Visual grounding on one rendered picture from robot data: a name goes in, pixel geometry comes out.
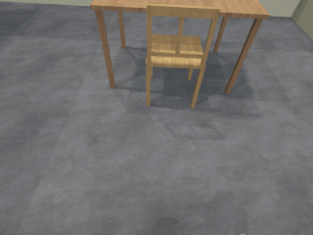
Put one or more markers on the table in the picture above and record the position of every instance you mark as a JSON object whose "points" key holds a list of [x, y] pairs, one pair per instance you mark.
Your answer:
{"points": [[246, 9]]}

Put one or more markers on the chair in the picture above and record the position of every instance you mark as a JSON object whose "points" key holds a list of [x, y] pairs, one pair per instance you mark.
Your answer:
{"points": [[178, 51]]}

